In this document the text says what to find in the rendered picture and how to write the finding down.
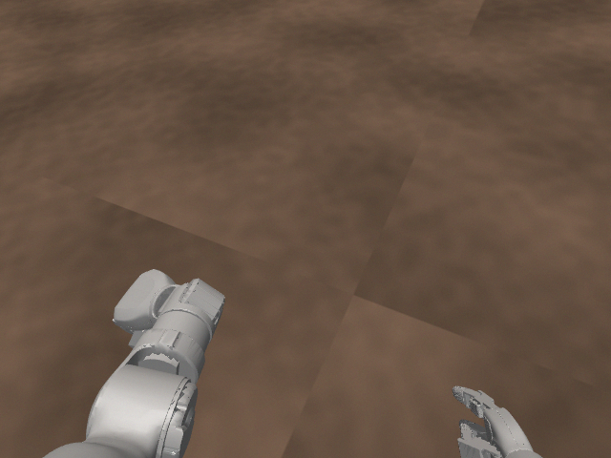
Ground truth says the left robot hand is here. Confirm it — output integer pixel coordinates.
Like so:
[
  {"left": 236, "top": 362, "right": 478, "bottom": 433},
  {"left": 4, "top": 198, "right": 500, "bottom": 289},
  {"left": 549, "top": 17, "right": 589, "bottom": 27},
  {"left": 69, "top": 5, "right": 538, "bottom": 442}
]
[{"left": 113, "top": 269, "right": 176, "bottom": 335}]

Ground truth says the cube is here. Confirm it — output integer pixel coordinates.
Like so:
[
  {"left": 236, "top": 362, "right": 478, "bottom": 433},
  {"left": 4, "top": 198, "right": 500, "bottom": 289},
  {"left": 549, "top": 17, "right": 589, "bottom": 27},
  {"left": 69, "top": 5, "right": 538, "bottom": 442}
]
[{"left": 128, "top": 328, "right": 152, "bottom": 348}]

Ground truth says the left robot arm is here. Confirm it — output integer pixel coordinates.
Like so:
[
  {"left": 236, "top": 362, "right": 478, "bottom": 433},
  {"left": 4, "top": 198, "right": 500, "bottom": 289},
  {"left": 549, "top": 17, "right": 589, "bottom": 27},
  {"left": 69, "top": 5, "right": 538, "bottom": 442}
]
[{"left": 43, "top": 279, "right": 225, "bottom": 458}]

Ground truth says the right robot hand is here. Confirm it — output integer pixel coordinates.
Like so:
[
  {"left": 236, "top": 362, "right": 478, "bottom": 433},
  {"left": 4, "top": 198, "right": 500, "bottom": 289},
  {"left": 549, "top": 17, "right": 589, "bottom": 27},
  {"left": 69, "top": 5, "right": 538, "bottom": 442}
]
[{"left": 453, "top": 386, "right": 533, "bottom": 458}]

